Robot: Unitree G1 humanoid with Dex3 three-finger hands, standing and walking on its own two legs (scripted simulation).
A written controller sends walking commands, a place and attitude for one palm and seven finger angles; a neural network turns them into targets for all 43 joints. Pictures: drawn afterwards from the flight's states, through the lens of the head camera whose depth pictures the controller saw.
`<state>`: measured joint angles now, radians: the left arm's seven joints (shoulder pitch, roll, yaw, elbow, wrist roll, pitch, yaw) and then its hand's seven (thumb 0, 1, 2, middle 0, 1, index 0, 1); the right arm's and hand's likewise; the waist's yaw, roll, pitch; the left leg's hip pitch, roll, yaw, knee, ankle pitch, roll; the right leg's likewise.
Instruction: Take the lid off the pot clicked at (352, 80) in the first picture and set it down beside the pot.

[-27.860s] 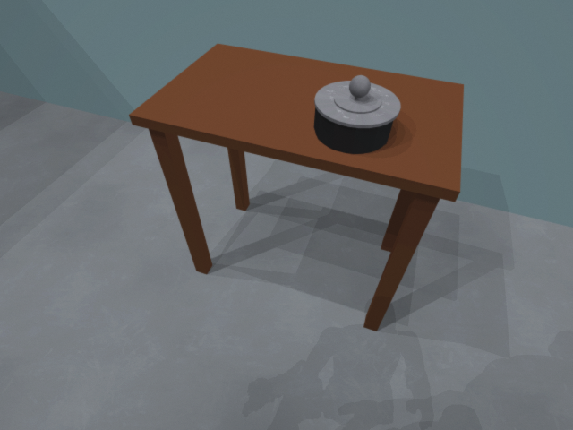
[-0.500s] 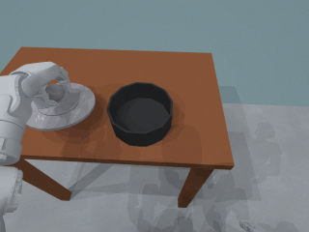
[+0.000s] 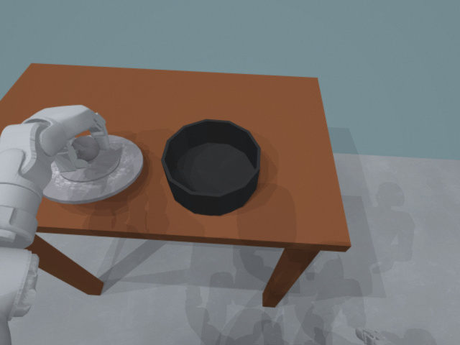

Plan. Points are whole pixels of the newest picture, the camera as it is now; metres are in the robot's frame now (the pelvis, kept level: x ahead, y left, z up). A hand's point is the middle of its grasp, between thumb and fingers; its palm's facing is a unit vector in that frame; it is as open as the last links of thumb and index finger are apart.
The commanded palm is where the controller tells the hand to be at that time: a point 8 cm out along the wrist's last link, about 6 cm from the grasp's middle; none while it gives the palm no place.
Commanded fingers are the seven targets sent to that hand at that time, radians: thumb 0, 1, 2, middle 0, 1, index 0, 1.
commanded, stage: lower the lid onto the table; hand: left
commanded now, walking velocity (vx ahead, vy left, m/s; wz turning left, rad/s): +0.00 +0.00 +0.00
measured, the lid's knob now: (85, 148) +0.45 +0.27 +0.07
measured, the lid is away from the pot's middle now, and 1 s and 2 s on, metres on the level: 0.24 0.24 0.24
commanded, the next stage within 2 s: open the fingers wide in 0.34 s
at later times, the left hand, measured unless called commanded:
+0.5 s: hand (82, 154) +0.44 +0.28 +0.06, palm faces -0.47 -0.08 -0.88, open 7.6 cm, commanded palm +0.45 +0.28 +0.13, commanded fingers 0.00 0.46 1.10 -1.01 -0.99 -0.87 -0.95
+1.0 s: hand (83, 155) +0.44 +0.28 +0.06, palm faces -0.44 -0.06 -0.90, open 8.1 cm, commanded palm +0.45 +0.27 +0.13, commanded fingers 0.00 0.11 0.82 -0.57 -0.87 -0.52 -0.86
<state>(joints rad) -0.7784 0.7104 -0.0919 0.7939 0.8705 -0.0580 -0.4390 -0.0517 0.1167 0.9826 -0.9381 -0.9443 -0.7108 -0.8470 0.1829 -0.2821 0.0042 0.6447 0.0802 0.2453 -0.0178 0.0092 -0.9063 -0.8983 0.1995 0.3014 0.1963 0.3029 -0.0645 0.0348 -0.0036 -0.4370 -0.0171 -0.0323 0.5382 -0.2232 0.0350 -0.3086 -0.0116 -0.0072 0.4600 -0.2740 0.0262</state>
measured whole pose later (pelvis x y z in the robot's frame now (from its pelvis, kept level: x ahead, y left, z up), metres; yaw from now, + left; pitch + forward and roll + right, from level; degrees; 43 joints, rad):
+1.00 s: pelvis +0.00 +0.01 -0.01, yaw -2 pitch +10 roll -2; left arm -0.78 0.71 -0.05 0.89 0.92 -0.15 -0.34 0.00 0.21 0.91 -0.80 -0.95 -0.58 -0.85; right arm 0.24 -0.27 -0.01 0.65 0.08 0.26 -0.04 0.01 -0.91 -0.90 0.20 0.30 0.20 0.30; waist -0.08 0.03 -0.04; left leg -0.53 -0.01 -0.01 0.62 -0.27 0.04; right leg -0.41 -0.01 0.02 0.54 -0.31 0.03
